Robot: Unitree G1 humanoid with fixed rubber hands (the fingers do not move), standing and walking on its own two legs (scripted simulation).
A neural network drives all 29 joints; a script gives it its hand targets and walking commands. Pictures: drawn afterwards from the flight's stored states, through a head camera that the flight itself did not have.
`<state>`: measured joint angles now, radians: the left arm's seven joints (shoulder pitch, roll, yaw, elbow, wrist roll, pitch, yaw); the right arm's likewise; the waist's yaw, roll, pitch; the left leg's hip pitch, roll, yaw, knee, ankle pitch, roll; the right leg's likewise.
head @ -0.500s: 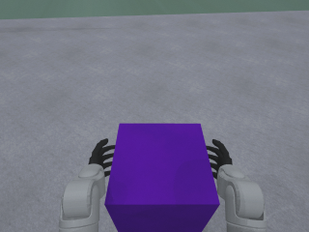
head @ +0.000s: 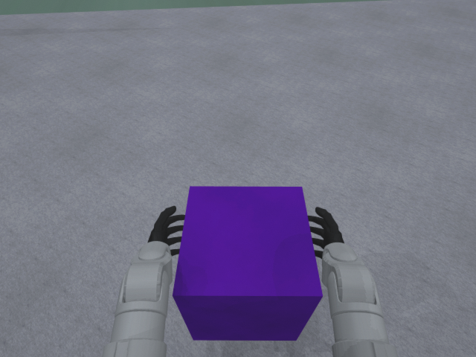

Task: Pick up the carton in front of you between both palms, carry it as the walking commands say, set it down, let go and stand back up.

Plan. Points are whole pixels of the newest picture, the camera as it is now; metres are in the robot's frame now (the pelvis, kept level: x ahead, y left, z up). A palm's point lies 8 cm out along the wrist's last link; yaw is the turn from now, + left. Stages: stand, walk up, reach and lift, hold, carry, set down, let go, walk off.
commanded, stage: carry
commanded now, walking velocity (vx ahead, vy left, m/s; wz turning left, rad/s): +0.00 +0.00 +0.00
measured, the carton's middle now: (245, 266) +0.29 +0.00 -0.05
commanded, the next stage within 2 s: hold in 0.22 s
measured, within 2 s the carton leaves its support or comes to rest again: neither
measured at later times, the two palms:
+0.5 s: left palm (150, 255) +0.27 +0.16 +0.04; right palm (329, 257) +0.27 -0.14 +0.03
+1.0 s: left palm (166, 272) +0.32 +0.17 -0.14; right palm (298, 267) +0.34 -0.13 -0.15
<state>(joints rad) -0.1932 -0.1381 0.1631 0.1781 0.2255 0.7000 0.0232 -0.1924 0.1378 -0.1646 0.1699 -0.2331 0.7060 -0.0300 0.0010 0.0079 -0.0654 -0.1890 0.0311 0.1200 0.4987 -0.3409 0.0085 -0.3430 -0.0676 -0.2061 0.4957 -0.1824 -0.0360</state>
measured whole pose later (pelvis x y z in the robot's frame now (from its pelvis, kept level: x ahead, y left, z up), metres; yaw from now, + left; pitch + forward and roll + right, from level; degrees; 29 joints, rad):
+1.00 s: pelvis -0.08 -0.01 -0.07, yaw +3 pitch +20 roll +1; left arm -0.74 -0.11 0.51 0.61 0.32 0.20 -0.02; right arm -0.74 0.12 -0.45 0.58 -0.35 0.23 -0.02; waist 0.02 0.03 0.17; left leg -0.94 -0.05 -0.02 1.00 -0.41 0.00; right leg -1.06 0.01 0.01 0.92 -0.21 -0.02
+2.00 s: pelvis -0.10 +0.00 -0.32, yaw +6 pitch +46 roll +3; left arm -1.22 0.07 0.43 0.74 0.13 0.27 0.09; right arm -1.22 -0.09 -0.42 0.72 -0.19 0.30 -0.07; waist -0.01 0.02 0.05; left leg -2.09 -0.09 0.02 1.95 -0.68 -0.01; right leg -2.24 0.00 0.02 1.84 -0.41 -0.01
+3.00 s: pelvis -0.12 +0.00 -0.40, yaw +6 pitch +36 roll +1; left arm -1.49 0.19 0.34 0.91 0.07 0.23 0.03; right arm -1.54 -0.34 -0.37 1.06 -0.04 0.20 0.02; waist -0.02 -0.01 0.41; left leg -2.18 -0.12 0.02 2.26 -0.71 -0.02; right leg -2.33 -0.03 0.00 2.12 -0.42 -0.02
